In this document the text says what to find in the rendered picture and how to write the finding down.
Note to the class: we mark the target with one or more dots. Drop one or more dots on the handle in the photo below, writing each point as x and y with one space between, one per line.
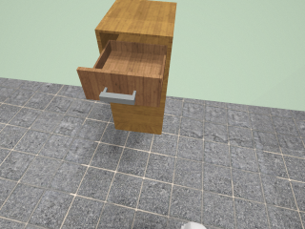
128 99

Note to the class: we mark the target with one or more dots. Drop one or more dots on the cabinet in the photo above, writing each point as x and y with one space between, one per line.
139 21

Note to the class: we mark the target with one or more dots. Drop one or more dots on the drawer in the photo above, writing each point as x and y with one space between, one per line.
124 67

